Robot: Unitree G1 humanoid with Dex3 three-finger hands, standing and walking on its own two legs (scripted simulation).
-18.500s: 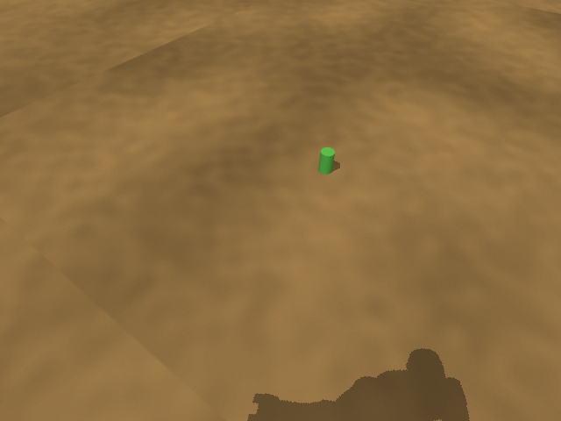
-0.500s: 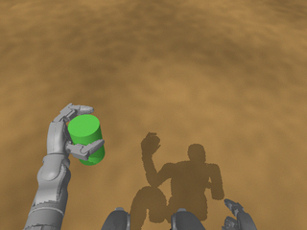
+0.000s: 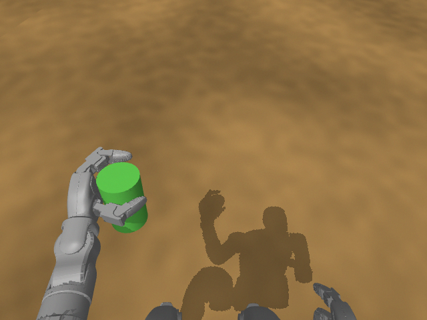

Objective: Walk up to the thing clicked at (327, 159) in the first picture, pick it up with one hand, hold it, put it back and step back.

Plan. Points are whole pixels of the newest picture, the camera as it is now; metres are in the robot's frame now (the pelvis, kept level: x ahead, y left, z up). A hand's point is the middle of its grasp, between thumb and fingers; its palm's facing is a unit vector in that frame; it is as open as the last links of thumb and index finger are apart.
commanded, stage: hold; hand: left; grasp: from the side
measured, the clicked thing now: (124, 198) +0.34 +0.17 +0.01
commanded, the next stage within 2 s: none
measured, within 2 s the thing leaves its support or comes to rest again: neither
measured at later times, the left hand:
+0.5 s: hand (119, 188) +0.33 +0.17 +0.06, palm faces +0.08 -1.00 -0.02, open 10.5 cm
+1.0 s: hand (115, 194) +0.32 +0.17 +0.06, palm faces +0.10 -0.99 -0.02, open 10.5 cm
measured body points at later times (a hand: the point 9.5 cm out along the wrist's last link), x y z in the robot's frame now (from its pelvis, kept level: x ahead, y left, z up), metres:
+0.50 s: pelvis +0.00 +0.00 +0.01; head +0.04 +0.00 +0.46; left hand +0.32 +0.22 +0.06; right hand +0.13 -0.25 -0.10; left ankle +0.01 +0.13 -0.69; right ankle +0.01 -0.13 -0.69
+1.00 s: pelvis -0.01 +0.00 +0.02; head +0.03 +0.00 +0.47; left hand +0.31 +0.22 +0.07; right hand +0.13 -0.25 -0.09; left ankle +0.01 +0.13 -0.69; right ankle +0.01 -0.13 -0.69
